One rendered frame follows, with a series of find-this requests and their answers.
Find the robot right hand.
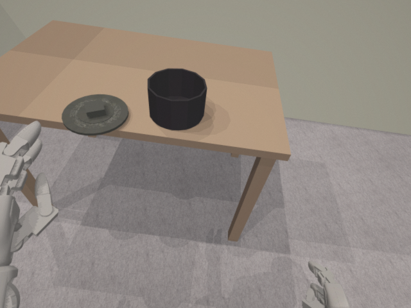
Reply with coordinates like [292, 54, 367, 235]
[302, 261, 351, 308]

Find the robot left hand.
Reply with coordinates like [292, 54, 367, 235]
[0, 121, 58, 266]

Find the pot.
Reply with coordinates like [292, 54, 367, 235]
[148, 69, 207, 130]

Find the robot left forearm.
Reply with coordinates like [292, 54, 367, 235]
[0, 266, 20, 308]

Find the lid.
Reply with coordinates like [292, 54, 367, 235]
[62, 94, 128, 135]

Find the table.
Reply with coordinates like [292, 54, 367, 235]
[0, 20, 291, 242]

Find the knob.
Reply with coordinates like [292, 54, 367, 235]
[84, 99, 106, 117]

